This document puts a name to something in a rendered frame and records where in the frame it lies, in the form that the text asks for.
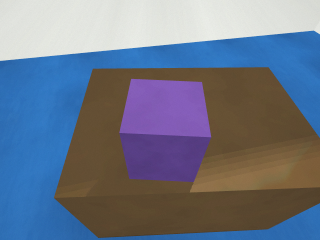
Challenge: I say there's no carton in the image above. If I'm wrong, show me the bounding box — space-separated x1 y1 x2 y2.
119 79 211 182

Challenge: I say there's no pedestal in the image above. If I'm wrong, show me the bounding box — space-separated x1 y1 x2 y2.
54 67 320 238

